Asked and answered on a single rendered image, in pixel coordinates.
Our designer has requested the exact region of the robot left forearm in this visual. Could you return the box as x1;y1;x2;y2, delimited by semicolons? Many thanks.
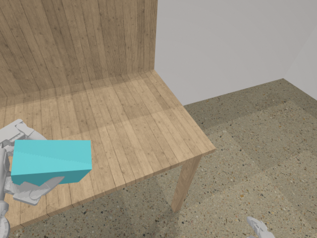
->
0;200;10;238

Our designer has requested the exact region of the table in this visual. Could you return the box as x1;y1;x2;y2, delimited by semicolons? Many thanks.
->
0;0;216;238

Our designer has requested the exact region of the left robot hand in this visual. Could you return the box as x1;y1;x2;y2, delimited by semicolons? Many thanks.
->
0;119;64;206

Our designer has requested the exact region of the right robot hand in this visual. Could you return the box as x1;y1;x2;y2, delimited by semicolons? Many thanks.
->
247;216;275;238

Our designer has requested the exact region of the sponge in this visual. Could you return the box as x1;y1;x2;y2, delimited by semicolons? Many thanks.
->
11;140;92;186

